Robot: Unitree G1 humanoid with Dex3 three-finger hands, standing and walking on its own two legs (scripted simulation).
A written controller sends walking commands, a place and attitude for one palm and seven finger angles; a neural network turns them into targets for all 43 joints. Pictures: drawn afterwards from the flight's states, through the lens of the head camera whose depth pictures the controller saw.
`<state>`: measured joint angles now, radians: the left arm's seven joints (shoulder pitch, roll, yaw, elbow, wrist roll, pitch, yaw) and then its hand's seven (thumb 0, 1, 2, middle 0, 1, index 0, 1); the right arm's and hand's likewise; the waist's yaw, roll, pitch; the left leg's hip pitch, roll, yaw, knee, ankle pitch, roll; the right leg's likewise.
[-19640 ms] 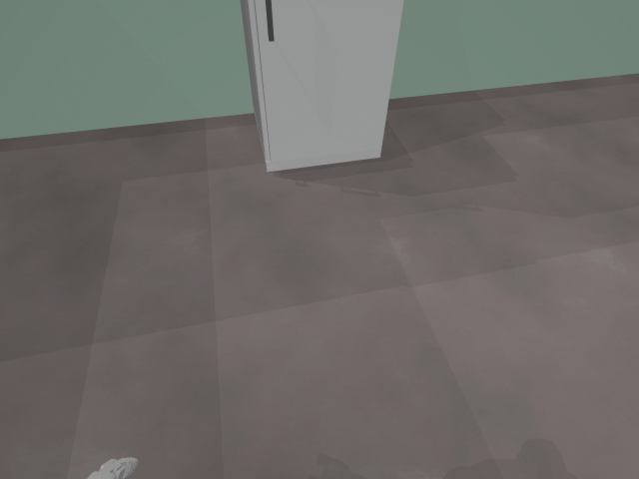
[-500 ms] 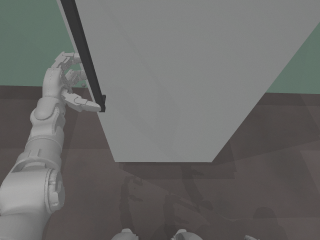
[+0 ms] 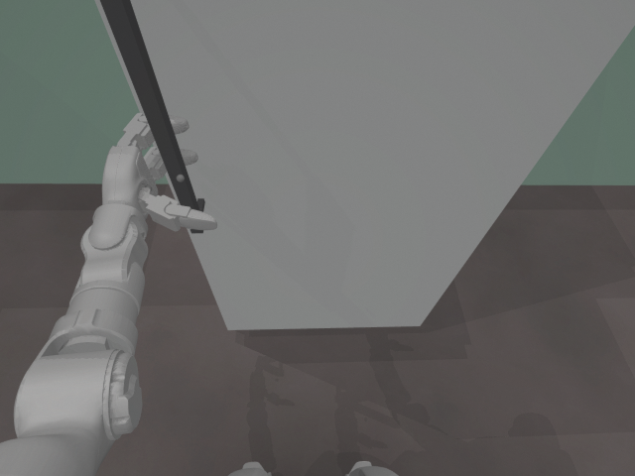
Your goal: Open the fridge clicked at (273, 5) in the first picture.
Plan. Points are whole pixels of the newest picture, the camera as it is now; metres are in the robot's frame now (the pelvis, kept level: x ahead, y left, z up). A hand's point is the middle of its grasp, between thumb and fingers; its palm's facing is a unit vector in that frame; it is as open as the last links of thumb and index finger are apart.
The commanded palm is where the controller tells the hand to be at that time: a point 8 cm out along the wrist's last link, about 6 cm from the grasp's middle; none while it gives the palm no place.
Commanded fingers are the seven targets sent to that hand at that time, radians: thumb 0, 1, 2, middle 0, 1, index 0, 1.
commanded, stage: slide the fingers in behind the handle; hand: left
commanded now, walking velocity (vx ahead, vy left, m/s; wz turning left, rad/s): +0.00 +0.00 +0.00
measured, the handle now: (166, 119) +0.51 +0.18 +0.15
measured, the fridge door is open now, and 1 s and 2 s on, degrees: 0 0 0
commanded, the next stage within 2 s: grip the handle and tug to test in 0.62 s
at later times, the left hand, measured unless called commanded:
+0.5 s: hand (178, 183) +0.45 +0.16 +0.10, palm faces +0.01 -1.00 +0.00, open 14.0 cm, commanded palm +0.43 +0.22 +0.10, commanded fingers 0.00 -0.50 0.30 -0.30 -1.20 -0.30 -1.20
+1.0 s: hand (182, 179) +0.46 +0.16 +0.10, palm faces -0.01 -1.00 +0.00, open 12.1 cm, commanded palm +0.43 +0.21 +0.10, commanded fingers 0.00 0.20 0.60 -0.38 -1.30 -0.38 -1.30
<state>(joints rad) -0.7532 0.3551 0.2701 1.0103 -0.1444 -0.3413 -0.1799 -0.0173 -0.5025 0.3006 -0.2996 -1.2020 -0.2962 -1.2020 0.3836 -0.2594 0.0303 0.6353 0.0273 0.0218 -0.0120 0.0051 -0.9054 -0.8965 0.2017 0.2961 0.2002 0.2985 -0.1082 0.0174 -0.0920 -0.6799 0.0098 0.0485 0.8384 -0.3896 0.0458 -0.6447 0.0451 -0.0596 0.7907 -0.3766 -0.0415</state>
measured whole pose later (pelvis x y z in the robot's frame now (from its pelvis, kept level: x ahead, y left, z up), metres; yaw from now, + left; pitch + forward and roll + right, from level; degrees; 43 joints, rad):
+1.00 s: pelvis +0.00 +0.00 +0.00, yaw +0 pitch +13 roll -2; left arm -0.77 0.36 0.27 1.05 -0.15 -0.34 -0.19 -0.02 -0.22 0.42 -0.33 -1.24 -0.33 -1.24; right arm 0.38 -0.26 0.03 0.63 0.03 0.01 -0.02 0.00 -0.91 -0.90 0.20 0.30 0.20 0.30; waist -0.11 0.02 -0.09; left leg -0.68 0.01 0.04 0.83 -0.39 0.04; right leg -0.64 0.05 -0.06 0.79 -0.37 -0.04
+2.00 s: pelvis +0.01 -0.01 +0.00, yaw -1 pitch +13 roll -1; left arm -0.67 0.35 0.27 0.94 -0.17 -0.31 -0.16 0.01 0.78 0.81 -0.37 -1.40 -0.37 -1.40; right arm 0.38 -0.27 0.02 0.61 0.03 0.03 -0.01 0.01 -0.91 -0.90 0.20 0.30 0.20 0.30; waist -0.11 0.02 -0.10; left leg -0.64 0.02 0.05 0.80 -0.38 0.03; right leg -0.61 0.06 -0.05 0.77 -0.37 -0.06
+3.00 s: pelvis +0.03 +0.00 +0.03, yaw +0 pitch +2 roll +0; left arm 0.05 0.18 -0.04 0.13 -0.06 -0.12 0.02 -0.02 0.70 0.81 -0.41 -1.39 -0.39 -1.38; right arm 0.19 -0.23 0.03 0.55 0.02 0.08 -0.09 0.01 -0.91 -0.90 0.20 0.30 0.20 0.30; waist -0.03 0.05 -0.05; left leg -0.28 -0.03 0.05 0.55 -0.32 0.05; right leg -0.29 0.02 -0.03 0.59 -0.31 -0.01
